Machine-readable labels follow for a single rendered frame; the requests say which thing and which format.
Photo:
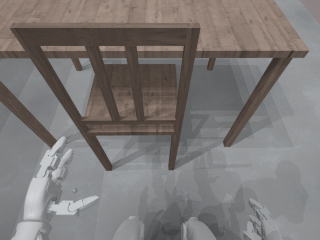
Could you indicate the robot right shin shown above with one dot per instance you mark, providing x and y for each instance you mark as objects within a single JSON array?
[{"x": 193, "y": 219}]

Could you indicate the table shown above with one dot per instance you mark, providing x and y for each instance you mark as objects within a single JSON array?
[{"x": 228, "y": 29}]

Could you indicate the left robot forearm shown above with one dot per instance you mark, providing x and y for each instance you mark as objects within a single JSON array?
[{"x": 32, "y": 230}]

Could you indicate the robot right hand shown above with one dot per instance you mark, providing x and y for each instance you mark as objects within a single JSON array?
[{"x": 266, "y": 228}]

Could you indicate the robot left hand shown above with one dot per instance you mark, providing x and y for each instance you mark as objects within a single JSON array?
[{"x": 46, "y": 185}]

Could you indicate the robot left thigh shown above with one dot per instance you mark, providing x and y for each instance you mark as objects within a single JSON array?
[{"x": 130, "y": 229}]

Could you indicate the chair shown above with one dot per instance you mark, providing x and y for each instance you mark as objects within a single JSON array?
[{"x": 125, "y": 99}]

